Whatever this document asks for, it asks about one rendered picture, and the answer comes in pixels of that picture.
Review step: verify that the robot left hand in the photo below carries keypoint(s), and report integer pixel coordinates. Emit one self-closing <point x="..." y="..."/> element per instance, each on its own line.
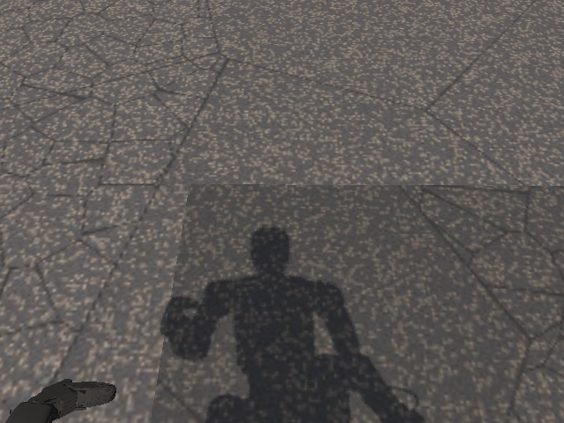
<point x="60" y="399"/>

